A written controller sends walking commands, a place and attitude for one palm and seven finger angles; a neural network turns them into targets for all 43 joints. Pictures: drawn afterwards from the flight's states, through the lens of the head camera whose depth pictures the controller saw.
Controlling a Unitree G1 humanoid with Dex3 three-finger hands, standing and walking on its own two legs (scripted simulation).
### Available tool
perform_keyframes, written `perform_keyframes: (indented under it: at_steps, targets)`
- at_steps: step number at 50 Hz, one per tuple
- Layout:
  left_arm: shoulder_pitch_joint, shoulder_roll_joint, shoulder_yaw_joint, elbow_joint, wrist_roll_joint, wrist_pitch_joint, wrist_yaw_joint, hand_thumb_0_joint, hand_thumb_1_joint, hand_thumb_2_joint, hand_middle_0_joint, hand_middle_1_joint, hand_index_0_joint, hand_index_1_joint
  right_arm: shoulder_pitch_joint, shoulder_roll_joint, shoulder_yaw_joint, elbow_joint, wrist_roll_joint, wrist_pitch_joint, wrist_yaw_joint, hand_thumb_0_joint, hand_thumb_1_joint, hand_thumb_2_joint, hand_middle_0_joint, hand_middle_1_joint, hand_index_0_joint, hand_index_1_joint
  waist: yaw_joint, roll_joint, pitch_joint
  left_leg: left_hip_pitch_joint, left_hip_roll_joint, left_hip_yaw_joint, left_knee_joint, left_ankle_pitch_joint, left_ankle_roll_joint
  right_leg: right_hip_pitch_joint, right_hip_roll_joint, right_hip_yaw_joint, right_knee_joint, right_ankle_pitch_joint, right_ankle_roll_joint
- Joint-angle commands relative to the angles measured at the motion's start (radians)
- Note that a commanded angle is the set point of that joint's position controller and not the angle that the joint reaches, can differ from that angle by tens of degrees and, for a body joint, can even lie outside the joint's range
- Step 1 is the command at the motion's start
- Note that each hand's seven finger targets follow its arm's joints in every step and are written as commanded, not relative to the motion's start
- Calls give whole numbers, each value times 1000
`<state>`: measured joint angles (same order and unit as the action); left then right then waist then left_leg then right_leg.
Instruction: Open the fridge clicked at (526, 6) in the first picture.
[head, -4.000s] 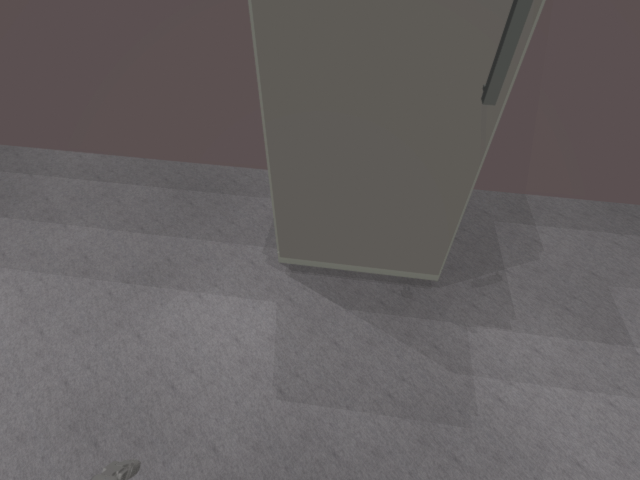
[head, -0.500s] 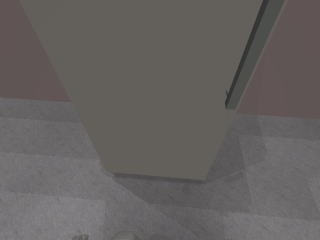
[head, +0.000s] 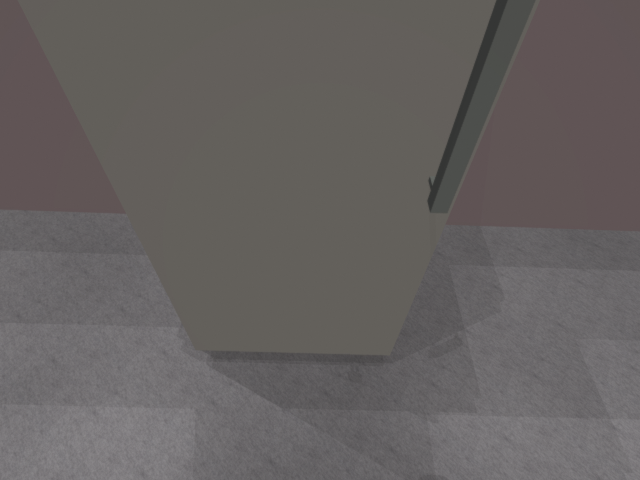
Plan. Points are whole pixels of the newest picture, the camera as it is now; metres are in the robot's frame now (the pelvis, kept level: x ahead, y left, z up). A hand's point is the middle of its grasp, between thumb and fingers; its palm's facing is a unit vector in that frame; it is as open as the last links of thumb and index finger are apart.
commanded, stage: come to a stop and stand still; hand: right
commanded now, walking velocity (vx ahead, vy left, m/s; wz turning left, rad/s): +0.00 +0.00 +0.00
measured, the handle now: (472, 91) +0.53 -0.18 +0.22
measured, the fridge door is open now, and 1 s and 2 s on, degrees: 0 0 0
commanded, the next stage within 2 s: look again from close up in 0.56 s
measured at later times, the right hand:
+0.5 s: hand out of the picture +0.03 -0.20 -0.18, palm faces +0.01 +0.98 -0.19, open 7.4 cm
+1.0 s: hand out of the picture +0.04 -0.17 -0.17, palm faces +0.00 +0.97 -0.25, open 7.3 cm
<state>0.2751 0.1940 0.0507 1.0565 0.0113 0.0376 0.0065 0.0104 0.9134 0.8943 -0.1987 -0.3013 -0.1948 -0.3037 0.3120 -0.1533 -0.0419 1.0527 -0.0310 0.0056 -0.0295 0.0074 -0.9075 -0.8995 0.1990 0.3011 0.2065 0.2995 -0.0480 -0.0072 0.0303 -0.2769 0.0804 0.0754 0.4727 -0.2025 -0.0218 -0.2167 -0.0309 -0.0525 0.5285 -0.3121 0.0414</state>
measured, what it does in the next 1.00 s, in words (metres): steps on the spot: right foot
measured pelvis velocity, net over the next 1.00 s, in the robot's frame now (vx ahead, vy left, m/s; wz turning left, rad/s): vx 0.02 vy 0.02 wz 0.01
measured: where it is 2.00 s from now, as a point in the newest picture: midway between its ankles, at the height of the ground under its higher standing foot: outside the picture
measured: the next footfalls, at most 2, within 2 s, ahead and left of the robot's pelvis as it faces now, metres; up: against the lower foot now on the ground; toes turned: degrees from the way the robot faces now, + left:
right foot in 0.02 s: +0.01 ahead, -0.13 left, +0.00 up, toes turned -3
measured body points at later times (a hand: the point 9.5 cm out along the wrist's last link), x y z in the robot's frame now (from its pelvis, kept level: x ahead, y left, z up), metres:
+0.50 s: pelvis +0.01 -0.03 +0.00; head +0.02 -0.03 +0.45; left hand +0.01 +0.20 -0.16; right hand +0.03 -0.26 -0.16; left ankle +0.03 +0.13 -0.74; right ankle -0.03 -0.13 -0.74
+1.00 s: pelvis +0.02 +0.02 +0.00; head +0.03 +0.04 +0.45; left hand +0.02 +0.23 -0.18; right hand +0.04 -0.22 -0.15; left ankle +0.03 +0.13 -0.74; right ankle -0.03 -0.13 -0.74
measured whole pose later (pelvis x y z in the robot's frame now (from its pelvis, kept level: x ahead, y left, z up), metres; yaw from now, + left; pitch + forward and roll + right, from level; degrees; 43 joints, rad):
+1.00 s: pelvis +0.02 +0.02 +0.00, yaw +1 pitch -1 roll -1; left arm 0.31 0.17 0.00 1.08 0.02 -0.02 0.02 0.01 0.92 0.89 -0.20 -0.30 -0.20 -0.30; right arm 0.25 -0.15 0.01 1.11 -0.02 -0.02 -0.03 0.01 -0.92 -0.90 0.20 0.30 0.20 0.30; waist 0.00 -0.05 0.03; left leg -0.24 0.06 0.06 0.54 -0.27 0.00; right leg -0.11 -0.05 -0.06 0.46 -0.32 0.04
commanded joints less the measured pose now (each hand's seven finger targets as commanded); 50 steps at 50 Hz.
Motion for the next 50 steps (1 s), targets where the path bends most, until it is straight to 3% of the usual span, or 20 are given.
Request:
perform_keyframes:
  at_steps: [1, 2, 3, 4, 5, 7, 11, 15, 24, 25, 26, 27, 28, 30, 31, 33, 36, 40, 43, 50]
  targets:
    - [93, 123, 10, -30, 4, -43, 18, 0, 900, 900, -200, -300, -200, -300, -3, -81, -18, -50, 22, 5, -2, 0, -900, -900, 200, 300, 200, 300, 46, -151, -42, -101, 10, -34, 21, -112, 4, 107, -207, 201, -247, 118, -84]
    - [44, 141, 7, -42, 5, -38, 20, 0, 900, 900, -200, -300, -200, -300, -16, -68, -13, -43, 17, 5, -1, 0, -900, -900, 200, 300, 200, 300, 33, -164, 8, -37, 0, 1, 36, -129, -12, -17, -247, 214, -293, 60, -116]
    - [5, 121, 1, -41, 8, -40, 24, 0, 900, 900, -200, -300, -200, -300, -30, -63, -8, -30, 11, 5, 3, 0, -900, -900, 200, 300, 200, 300, 27, -131, 48, -1, -5, 1, 44, -81, -15, -72, -213, 190, -308, 44, -112]
    - [-14, 106, -5, -33, 5, -47, 28, 0, 900, 900, -200, -300, -200, -300, -28, -63, -3, -9, 6, 9, 3, 0, -900, -900, 200, 300, 200, 300, 26, -187, 55, 19, 3, -1, 42, -52, -17, -69, -180, 167, -312, 84, -101]
    - [-15, 98, -9, -32, 3, -48, 31, 0, 900, 900, -200, -300, -200, -300, -17, -74, -1, 1, 7, 8, 5, 0, -900, -900, 200, 300, 200, 300, 22, -179, 70, 35, 1, -8, 26, -16, -13, -65, -160, 146, -282, 169, -94]
    - [-4, 80, -15, -19, 0, -55, 36, 0, 900, 900, -200, -300, -200, -300, 17, -80, 4, 33, 11, 2, 4, 0, -900, -900, 200, 300, 200, 300, 20, -141, 35, 65, 15, -30, -23, 70, -10, -1, -130, 98, -226, 318, -79]
    - [8, 85, -16, -6, -4, -56, 33, 0, 900, 900, -200, -300, -200, -300, 9, -96, 11, 59, 11, 1, 2, 0, -900, -900, 200, 300, 200, 300, 30, -47, 51, 91, 29, -47, -61, 107, -15, -4, -112, 86, -227, 247, -59]
    - [21, 84, -19, 7, -4, -58, 31, 0, 900, 900, -200, -300, -200, -300, 2, -98, 17, 65, 12, 1, -1, 0, -900, -900, 200, 300, 200, 300, 32, -38, 77, 94, 32, -49, -74, 112, -15, -7, -108, 85, -247, 227, -54]
    - [46, 73, -23, 36, -3, -67, 30, 0, 900, 900, -200, -300, -200, -300, -12, -106, 18, 69, 18, -11, -3, 0, -900, -900, 200, 300, 200, 300, 36, -6, 15, 130, 45, -56, -85, 176, -4, 49, -92, 62, -224, 289, -49]
    - [54, 73, -21, 39, -4, -67, 30, 0, 900, 900, -200, -300, -200, -300, -14, -108, 16, 68, 17, -13, -4, 0, -900, -900, 200, 300, 200, 300, 38, 1, 7, 140, 43, -55, -79, 198, -1, 55, -93, 59, -214, 316, -49]
    - [17, 109, -27, -30, -14, -81, 20, 0, 900, 900, -200, -300, -200, -300, 38, -115, 32, 85, 10, -26, -50, 0, -900, -900, 200, 300, 200, 300, 36, -1, 16, 118, 67, -98, -4, 361, 24, -9, -119, 41, -53, 512, -37]
    - [72, 76, -27, -40, 1, -81, 16, 0, 900, 900, -200, -300, -200, -300, 30, -141, 27, 44, 14, -35, -38, 0, -900, -900, 200, 300, 200, 300, 46, -76, -68, 166, 66, -79, 31, 202, 43, -13, -64, 53, -95, 325, -35]
    - [64, 66, -33, -36, 3, -84, 18, 0, 900, 900, -200, -300, -200, -300, 10, -121, 33, 42, 17, -29, -27, 0, -900, -900, 200, 300, 200, 300, 40, -118, -11, 110, 48, -64, 27, 67, 48, -30, -82, 64, -142, 286, -46]
    - [86, 63, -37, -52, 8, -89, 16, 0, 900, 900, -200, -300, -200, -300, 4, -112, 37, 28, 16, -31, -16, 0, -900, -900, 200, 300, 200, 300, 39, -170, -34, 103, 19, -41, 41, 19, 47, -26, -99, 87, -152, 318, -63]
    - [86, 66, -37, -53, 6, -88, 19, 0, 900, 900, -200, -300, -200, -300, 0, -112, 35, 26, 17, -32, -13, 0, -900, -900, 200, 300, 200, 300, 40, -143, -51, 102, 16, -38, 44, 42, 47, 3, -100, 80, -137, 356, -67]
    - [106, 69, -37, -55, 2, -84, 23, 0, 900, 900, -200, -300, -200, -300, -10, -103, 36, 25, 19, -33, -10, 0, -900, -900, 200, 300, 200, 300, 50, -31, -35, 93, 23, -42, 34, 98, 48, 17, -95, 71, -122, 352, -72]
    - [115, 64, -40, -48, 2, -77, 24, 0, 900, 900, -200, -300, -200, -300, -23, -102, 36, 24, 20, -33, -8, 0, -900, -900, 200, 300, 200, 300, 53, 28, 47, 63, 31, -55, 17, 129, 47, -8, -82, 63, -140, 275, -70]
    - [114, 47, -42, -33, 3, -70, 21, 0, 900, 900, -200, -300, -200, -300, -9, -114, 33, 25, 20, -33, -7, 0, -900, -900, 200, 300, 200, 300, 52, 32, 74, 49, 39, -82, -19, 113, 52, -6, -63, 50, -154, 167, -64]
    - [120, 45, -42, -23, 4, -67, 19, 0, 900, 900, -200, -300, -200, -300, -10, -124, 27, 25, 20, -37, -7, 0, -900, -900, 200, 300, 200, 300, 55, 74, 55, 54, 46, -95, -36, 122, 55, 10, -58, 37, -149, 149, -58]
    - [108, 38, -42, -5, 5, -63, 20, 0, 900, 900, -200, -300, -200, -300, -15, -134, 20, 19, 20, -40, -4, 0, -900, -900, 200, 300, 200, 300, 52, 39, 32, 70, 52, -104, -63, 135, 63, 31, -58, 24, -144, 147, -47]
